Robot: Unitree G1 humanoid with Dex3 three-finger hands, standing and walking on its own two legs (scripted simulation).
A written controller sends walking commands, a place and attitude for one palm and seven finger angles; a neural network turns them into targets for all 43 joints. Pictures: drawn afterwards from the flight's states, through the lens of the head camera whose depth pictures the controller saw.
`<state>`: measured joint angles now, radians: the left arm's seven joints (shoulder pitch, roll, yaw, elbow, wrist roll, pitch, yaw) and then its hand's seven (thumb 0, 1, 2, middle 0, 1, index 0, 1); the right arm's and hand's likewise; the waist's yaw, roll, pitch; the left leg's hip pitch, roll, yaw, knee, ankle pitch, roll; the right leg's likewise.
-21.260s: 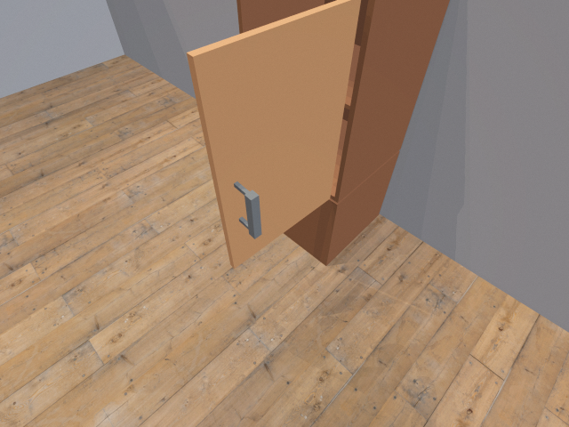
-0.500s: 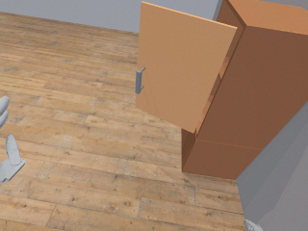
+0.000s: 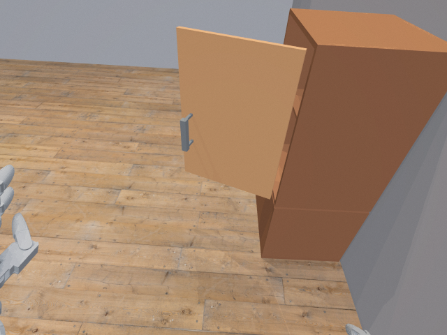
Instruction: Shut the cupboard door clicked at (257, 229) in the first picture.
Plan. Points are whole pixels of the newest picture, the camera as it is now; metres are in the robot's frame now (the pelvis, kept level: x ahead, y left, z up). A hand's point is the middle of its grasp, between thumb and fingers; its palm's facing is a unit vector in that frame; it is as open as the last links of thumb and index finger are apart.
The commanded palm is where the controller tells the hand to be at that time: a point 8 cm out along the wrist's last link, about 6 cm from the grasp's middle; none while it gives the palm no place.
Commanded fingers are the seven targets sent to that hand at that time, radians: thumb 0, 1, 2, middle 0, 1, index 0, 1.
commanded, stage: stop stepping back and stand still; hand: left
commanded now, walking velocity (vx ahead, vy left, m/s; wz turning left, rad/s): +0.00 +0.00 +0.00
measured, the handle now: (187, 132) +0.85 +0.19 -0.10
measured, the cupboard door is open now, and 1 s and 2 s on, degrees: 69 69 69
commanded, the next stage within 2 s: let the arm hang, fingers relaxed in 0.18 s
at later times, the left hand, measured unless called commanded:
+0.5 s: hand out of the picture +0.13 +0.22 -0.10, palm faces +0.00 -0.95 -0.33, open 7.4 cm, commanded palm none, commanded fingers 0.00 0.90 0.90 -0.20 -0.30 -0.20 -0.30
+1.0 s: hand out of the picture -0.07 +0.22 -0.16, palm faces +0.04 -0.96 -0.26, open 7.3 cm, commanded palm none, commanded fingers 0.00 0.90 0.90 -0.20 -0.30 -0.20 -0.30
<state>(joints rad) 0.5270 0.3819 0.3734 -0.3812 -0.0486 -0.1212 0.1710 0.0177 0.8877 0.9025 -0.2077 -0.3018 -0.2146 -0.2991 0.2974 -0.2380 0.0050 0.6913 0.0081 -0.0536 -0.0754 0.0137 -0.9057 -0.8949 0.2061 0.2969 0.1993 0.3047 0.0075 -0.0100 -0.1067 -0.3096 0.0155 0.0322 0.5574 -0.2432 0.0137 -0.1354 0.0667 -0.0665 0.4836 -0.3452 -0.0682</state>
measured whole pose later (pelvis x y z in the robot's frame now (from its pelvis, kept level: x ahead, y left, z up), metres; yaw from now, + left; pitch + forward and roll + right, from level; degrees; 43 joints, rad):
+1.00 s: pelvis -0.03 +0.01 +0.01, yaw +1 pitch -2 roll -1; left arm 0.36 0.22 0.01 1.13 0.01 0.01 0.02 0.01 0.91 0.90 -0.20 -0.30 -0.20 -0.30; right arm 0.28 -0.19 0.00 1.10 -0.01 0.02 -0.02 0.01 -0.91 -0.89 0.20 0.30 0.20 0.30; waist 0.00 0.03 0.02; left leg -0.27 -0.01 0.04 0.42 -0.13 0.04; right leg -0.12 0.04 -0.07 0.41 -0.26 -0.05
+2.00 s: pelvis +0.02 -0.02 +0.01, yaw -1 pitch -1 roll +1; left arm 0.25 0.21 0.01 1.13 0.01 -0.01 0.03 0.01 0.91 0.90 -0.20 -0.30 -0.20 -0.30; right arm 0.19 -0.22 0.00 1.14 -0.01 0.00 -0.03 0.00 -0.91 -0.90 0.20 0.30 0.20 0.30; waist 0.00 0.00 0.03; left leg -0.18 0.01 0.04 0.39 -0.18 -0.01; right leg -0.02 0.07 -0.05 0.33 -0.29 -0.08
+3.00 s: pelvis -0.02 -0.02 +0.00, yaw -16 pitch +0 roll +0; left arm 0.18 0.17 0.05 0.96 0.03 0.03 0.01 0.01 0.91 0.90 -0.20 -0.30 -0.20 -0.30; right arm 0.24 -0.22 -0.07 1.02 -0.02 0.06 -0.02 0.01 -0.91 -0.90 0.20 0.30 0.20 0.30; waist -0.02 0.05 0.06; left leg -0.41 0.07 0.07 0.95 -0.48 -0.01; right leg -0.28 0.00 -0.01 0.57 -0.30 -0.02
